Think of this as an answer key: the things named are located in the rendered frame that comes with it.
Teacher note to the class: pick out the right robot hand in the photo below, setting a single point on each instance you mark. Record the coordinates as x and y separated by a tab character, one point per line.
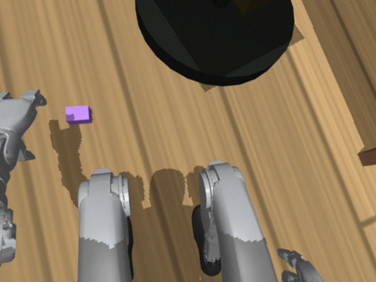
305	270

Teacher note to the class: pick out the small box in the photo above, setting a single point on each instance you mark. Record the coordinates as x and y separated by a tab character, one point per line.
78	115

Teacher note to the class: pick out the left robot hand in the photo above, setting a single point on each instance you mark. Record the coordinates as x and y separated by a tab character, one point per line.
17	115

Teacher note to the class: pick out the left robot arm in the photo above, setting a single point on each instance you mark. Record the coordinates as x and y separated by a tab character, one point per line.
10	144

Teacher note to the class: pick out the office chair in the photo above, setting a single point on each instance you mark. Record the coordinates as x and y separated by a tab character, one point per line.
217	42

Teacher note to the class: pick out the right robot foot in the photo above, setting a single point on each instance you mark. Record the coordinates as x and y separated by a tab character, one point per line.
209	268

